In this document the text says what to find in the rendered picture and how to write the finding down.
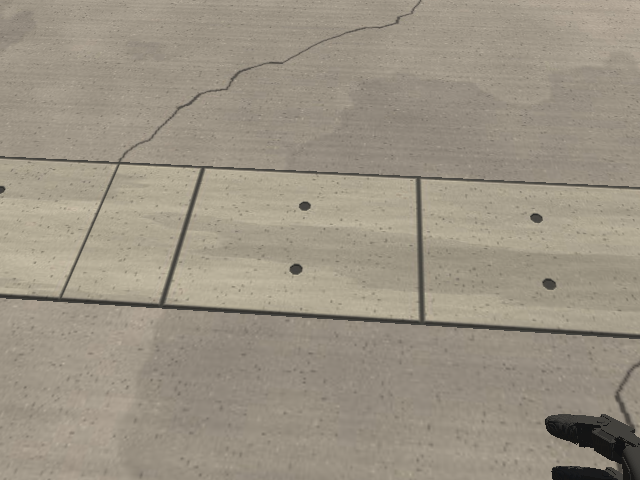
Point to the robot right hand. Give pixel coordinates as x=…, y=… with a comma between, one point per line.
x=609, y=437

